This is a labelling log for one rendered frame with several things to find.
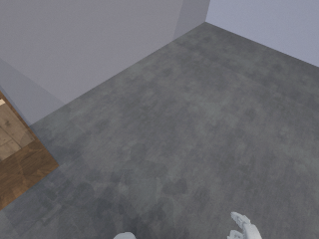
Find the cabinet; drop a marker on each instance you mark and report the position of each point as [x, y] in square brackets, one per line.
[24, 168]

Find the drawer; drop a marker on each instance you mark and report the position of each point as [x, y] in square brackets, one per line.
[13, 134]

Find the robot right hand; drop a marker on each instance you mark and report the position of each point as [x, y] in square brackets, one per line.
[249, 231]

